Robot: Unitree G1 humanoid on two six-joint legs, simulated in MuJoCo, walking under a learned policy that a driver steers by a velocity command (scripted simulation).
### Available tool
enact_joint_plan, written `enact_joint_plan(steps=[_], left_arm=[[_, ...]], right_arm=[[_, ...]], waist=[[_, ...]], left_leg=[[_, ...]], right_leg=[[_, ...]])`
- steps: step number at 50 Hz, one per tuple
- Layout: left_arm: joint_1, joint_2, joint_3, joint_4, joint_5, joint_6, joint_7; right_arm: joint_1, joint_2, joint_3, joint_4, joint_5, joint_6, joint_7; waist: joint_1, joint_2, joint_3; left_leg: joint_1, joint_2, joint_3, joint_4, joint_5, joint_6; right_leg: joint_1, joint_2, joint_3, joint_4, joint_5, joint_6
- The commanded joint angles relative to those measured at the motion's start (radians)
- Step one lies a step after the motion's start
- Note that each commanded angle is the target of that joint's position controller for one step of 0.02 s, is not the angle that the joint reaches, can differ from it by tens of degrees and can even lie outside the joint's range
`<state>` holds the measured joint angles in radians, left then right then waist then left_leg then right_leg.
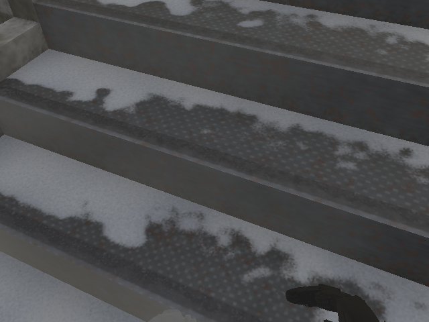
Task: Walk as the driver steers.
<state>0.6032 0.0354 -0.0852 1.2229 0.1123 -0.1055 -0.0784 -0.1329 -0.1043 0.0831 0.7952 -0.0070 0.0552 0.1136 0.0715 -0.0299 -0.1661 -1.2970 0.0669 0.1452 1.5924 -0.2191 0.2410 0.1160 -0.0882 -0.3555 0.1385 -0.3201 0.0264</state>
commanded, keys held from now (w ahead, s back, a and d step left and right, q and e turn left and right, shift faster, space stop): w+q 0.10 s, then w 0.90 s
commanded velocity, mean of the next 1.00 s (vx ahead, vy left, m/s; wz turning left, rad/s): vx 0.50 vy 0.00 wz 0.20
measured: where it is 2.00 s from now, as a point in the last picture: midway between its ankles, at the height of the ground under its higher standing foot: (200, 37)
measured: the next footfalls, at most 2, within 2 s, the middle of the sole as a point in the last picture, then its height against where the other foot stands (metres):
left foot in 0.04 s outside the picture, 0.17 m higher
right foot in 0.50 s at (290, 307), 0.17 m higher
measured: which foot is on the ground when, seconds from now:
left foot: up 0.00-0.02, down 0.04-0.52, up 0.54-1.00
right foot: down 0.00-0.08, up 0.10-0.48, down 0.50-1.00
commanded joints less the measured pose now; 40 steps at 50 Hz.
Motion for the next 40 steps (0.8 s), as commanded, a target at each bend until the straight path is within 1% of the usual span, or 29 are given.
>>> enact_joint_plan(steps=[1,2,3,4,5,6,8,10,12,15,17,18,19,20,21,22,24,25,26,27,28,29,30,32,33,35,36,38,40], left_arm=[[-0.028,0.382,0.076,-0.075,-0.064,-0.052,0.010],[-0.074,0.416,0.090,-0.087,-0.048,-0.051,0.001],[-0.040,0.374,0.099,-0.115,0.011,-0.053,-0.009],[-0.057,0.328,0.088,-0.143,0.027,-0.044,-0.044],[-0.129,0.268,0.101,-0.157,-0.036,-0.013,-0.079],[-0.147,0.182,0.096,-0.171,-0.061,-0.005,-0.075],[-0.249,0.134,0.087,-0.206,-0.031,-0.019,-0.043],[-0.322,0.095,0.066,-0.262,-0.048,0.009,-0.019],[-0.322,0.125,0.067,-0.275,-0.062,0.044,-0.012],[-0.437,0.105,0.041,-0.322,-0.082,0.031,0.000],[-0.588,0.133,0.036,-0.407,-0.080,0.028,0.021],[-0.645,0.164,0.042,-0.448,-0.074,0.030,0.028],[-0.740,0.203,0.045,-0.503,-0.093,0.035,0.036],[-0.743,0.214,0.044,-0.508,-0.085,0.053,0.036],[-0.788,0.197,0.037,-0.523,-0.084,0.069,0.030],[-0.751,0.185,0.043,-0.515,-0.075,0.079,0.021],[-0.662,0.200,0.048,-0.514,-0.078,0.099,0.015],[-0.614,0.257,0.068,-0.509,-0.092,0.091,0.025],[-0.456,0.345,0.099,-0.451,-0.083,0.074,0.023],[-0.234,0.351,0.104,-0.381,-0.064,0.068,0.029],[0.006,0.382,0.123,-0.314,-0.005,0.077,0.051],[0.021,0.361,0.119,-0.270,-0.019,0.036,0.055],[-0.131,0.324,0.117,-0.264,-0.044,0.019,0.051],[-0.296,0.179,0.092,-0.208,-0.065,0.035,0.051],[-0.366,0.113,0.074,-0.199,-0.062,0.036,0.050],[-0.421,0.073,0.063,-0.189,-0.062,0.027,0.063],[-0.279,0.088,0.077,-0.116,-0.124,-0.019,0.086],[-0.271,0.155,0.089,-0.125,-0.132,-0.038,0.098],[-0.228,0.186,0.100,-0.151,-0.138,-0.039,0.113]], right_arm=[[-0.001,-0.107,-0.052,-0.080,0.011,-0.020,0.005],[0.127,-0.151,-0.076,-0.035,0.016,-0.038,-0.012],[0.377,-0.228,-0.103,0.041,0.025,-0.046,-0.036],[0.618,-0.273,-0.122,0.120,-0.004,-0.037,-0.055],[0.746,-0.336,-0.146,0.181,-0.043,-0.030,-0.056],[0.714,-0.328,-0.171,0.227,-0.062,-0.067,-0.077],[0.529,-0.176,-0.134,0.256,-0.030,-0.116,-0.071],[0.347,-0.062,-0.088,0.274,-0.047,-0.116,-0.037],[0.237,-0.042,-0.078,0.242,-0.044,-0.132,-0.027],[0.442,-0.059,-0.069,0.305,-0.096,-0.136,-0.058],[0.536,-0.074,-0.058,0.335,-0.133,-0.144,-0.061],[0.568,-0.102,-0.059,0.328,-0.130,-0.154,-0.055],[0.601,-0.136,-0.060,0.329,-0.129,-0.156,-0.048],[0.450,-0.169,-0.065,0.231,-0.083,-0.152,-0.033],[0.479,-0.184,-0.062,0.220,-0.051,-0.156,-0.022],[0.492,-0.237,-0.072,0.208,-0.016,-0.173,-0.017],[0.544,-0.341,-0.109,0.221,0.003,-0.199,-0.015],[0.559,-0.366,-0.132,0.227,0.013,-0.198,-0.010],[0.653,-0.271,-0.125,0.255,-0.050,-0.194,0.002],[0.722,-0.144,-0.100,0.263,-0.083,-0.184,0.013],[0.576,-0.115,-0.111,0.246,-0.058,-0.150,0.023],[0.465,-0.118,-0.124,0.210,-0.015,-0.153,-0.002],[0.432,-0.128,-0.124,0.215,-0.008,-0.155,-0.033],[0.384,-0.117,-0.104,0.183,-0.027,-0.154,-0.060],[0.381,-0.097,-0.092,0.187,-0.033,-0.149,-0.067],[0.384,-0.079,-0.077,0.196,-0.037,-0.138,-0.069],[0.282,0.019,-0.063,0.030,-0.044,-0.120,-0.103],[0.243,-0.048,-0.062,-0.024,-0.037,-0.108,-0.110],[0.242,-0.122,-0.087,-0.029,-0.012,-0.107,-0.097]], waist=[[-0.186,-0.180,0.105],[-0.232,-0.236,0.069],[-0.246,-0.118,-0.150],[-0.311,0.021,-0.264],[-0.312,0.101,-0.244],[-0.272,0.079,-0.068],[-0.155,0.041,0.053],[-0.014,-0.035,0.097],[0.053,0.003,0.126],[-0.012,0.103,0.129],[-0.042,0.023,0.122],[-0.056,0.003,0.109],[-0.085,0.031,0.120],[-0.039,0.063,0.101],[-0.058,0.102,0.136],[-0.030,0.168,0.113],[0.010,0.176,0.067],[0.006,0.199,0.006],[-0.020,0.070,-0.148],[0.022,-0.127,-0.338],[0.164,-0.274,-0.213],[0.154,-0.293,-0.003],[0.077,-0.192,0.113],[-0.038,0.056,0.087],[-0.092,0.103,0.093],[-0.122,0.011,0.091],[-0.145,-0.008,0.197],[-0.160,0.083,0.257],[-0.117,0.064,0.217]], left_leg=[[0.479,-0.163,0.102,-0.377,-0.100,-0.038],[0.659,-0.208,0.086,-0.498,-0.083,-0.034],[1.176,-0.140,-0.153,-0.439,0.317,0.043],[1.493,-0.062,-0.527,-0.784,0.153,0.102],[1.409,0.081,-0.939,-1.121,-0.059,0.160],[1.212,0.108,-0.951,-1.165,-0.168,0.110],[0.980,0.081,-0.828,-1.106,-0.204,0.123],[0.788,0.048,-0.617,-1.145,-0.140,0.064],[0.672,0.040,-0.449,-1.209,-0.042,0.030],[0.763,0.055,-0.432,-1.252,-0.095,0.021],[0.825,0.036,-0.387,-1.229,-0.099,-0.043],[0.849,0.016,-0.338,-1.252,-0.092,-0.052],[0.817,0.028,-0.337,-1.295,-0.036,-0.062],[0.623,0.007,-0.243,-1.442,0.008,-0.040],[0.466,0.050,-0.301,-1.502,0.080,-0.002],[0.555,0.093,-0.311,-1.481,0.424,0.039],[1.019,0.190,-0.318,-1.340,1.137,0.050],[1.222,0.174,-0.285,-1.224,1.410,0.044],[1.157,0.091,-0.232,-0.926,1.404,-0.035],[0.796,-0.021,-0.296,-0.710,0.888,-0.068],[0.449,-0.210,-0.427,-0.322,0.098,-0.107],[0.228,-0.208,-0.517,0.023,0.147,-0.094],[0.178,-0.180,-0.506,0.100,0.251,-0.076],[0.187,-0.140,-0.438,0.205,0.275,-0.049],[0.193,-0.101,-0.429,0.159,0.291,-0.042],[0.127,-0.096,-0.405,0.244,0.225,-0.029],[0.174,-0.090,-0.244,0.319,0.078,-0.113],[0.227,-0.027,-0.186,0.040,0.161,-0.151],[0.364,-0.003,-0.100,-0.152,0.244,-0.186]], right_leg=[[-0.081,-0.260,0.056,0.136,1.797,-0.187],[-0.080,-0.262,0.064,0.256,1.922,-0.167],[-0.393,-0.207,0.118,0.563,1.764,-0.117],[-0.704,-0.061,0.213,0.875,0.982,-0.109],[-0.860,0.126,0.389,1.406,0.286,-0.101],[-1.017,0.133,0.582,1.761,0.373,-0.127],[-1.160,0.128,0.594,2.012,0.333,-0.164],[-1.216,0.102,0.567,2.018,0.347,-0.239],[-1.222,0.062,0.494,2.002,0.199,-0.230],[-1.439,0.092,0.439,2.334,0.021,-0.249],[-1.493,0.052,0.447,2.171,0.098,-0.269],[-1.448,0.020,0.396,1.942,0.179,-0.242],[-1.377,-0.016,0.425,1.783,0.183,-0.204],[-1.038,-0.015,0.306,1.509,0.152,-0.176],[-0.829,0.009,0.283,1.446,0.025,-0.114],[-0.773,0.079,0.194,1.423,-0.076,-0.062],[-0.846,0.143,0.178,1.152,-0.046,-0.065],[-0.848,0.198,0.176,0.986,-0.096,-0.088],[-0.590,0.128,0.369,1.022,0.337,-0.205],[-0.199,-0.007,0.806,0.754,0.182,-0.366],[-0.091,-0.132,1.276,0.367,-0.210,-0.411],[-0.229,-0.121,1.297,0.324,-0.537,-0.328],[-0.410,-0.111,1.182,0.364,-0.525,-0.318],[-0.534,-0.110,0.963,0.400,-0.288,-0.287],[-0.593,-0.092,0.876,0.386,-0.234,-0.242],[-0.605,-0.062,0.769,0.311,-0.144,-0.230],[-0.650,-0.071,0.675,0.237,-0.188,-0.192],[-0.705,-0.032,0.562,0.156,-0.166,-0.172],[-0.660,-0.027,0.512,0.070,-0.028,-0.206]])
Velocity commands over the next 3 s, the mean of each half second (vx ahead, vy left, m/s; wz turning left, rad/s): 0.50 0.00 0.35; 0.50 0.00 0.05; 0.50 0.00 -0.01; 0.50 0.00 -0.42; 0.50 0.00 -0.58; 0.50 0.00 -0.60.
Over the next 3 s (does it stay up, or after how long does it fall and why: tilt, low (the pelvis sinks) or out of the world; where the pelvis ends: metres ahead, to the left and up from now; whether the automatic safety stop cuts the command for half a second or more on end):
stays up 1.67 0.10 0.85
